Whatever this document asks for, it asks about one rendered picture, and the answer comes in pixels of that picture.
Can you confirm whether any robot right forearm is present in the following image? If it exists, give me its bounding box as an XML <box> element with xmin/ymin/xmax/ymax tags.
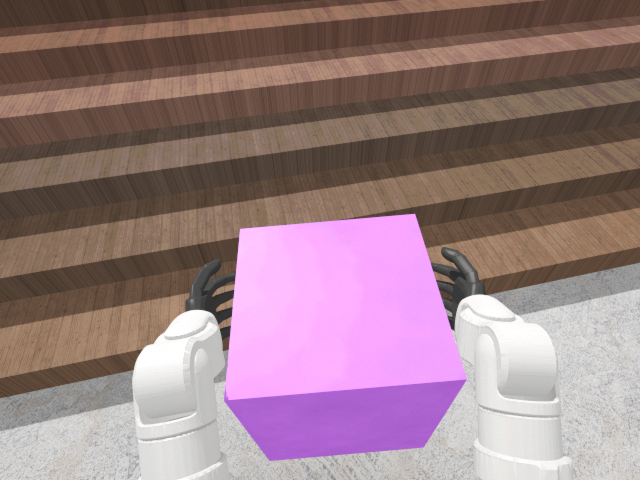
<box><xmin>455</xmin><ymin>295</ymin><xmax>574</xmax><ymax>480</ymax></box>

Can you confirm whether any robot left forearm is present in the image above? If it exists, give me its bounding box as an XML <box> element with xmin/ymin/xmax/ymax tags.
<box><xmin>132</xmin><ymin>310</ymin><xmax>230</xmax><ymax>480</ymax></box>

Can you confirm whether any carton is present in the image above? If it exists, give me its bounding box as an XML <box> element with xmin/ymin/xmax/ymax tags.
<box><xmin>224</xmin><ymin>214</ymin><xmax>467</xmax><ymax>461</ymax></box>

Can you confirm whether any robot left hand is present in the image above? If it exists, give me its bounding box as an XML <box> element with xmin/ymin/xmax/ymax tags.
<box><xmin>185</xmin><ymin>259</ymin><xmax>236</xmax><ymax>340</ymax></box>

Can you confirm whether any robot right hand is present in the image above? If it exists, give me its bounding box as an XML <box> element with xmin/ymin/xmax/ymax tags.
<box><xmin>431</xmin><ymin>247</ymin><xmax>486</xmax><ymax>332</ymax></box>

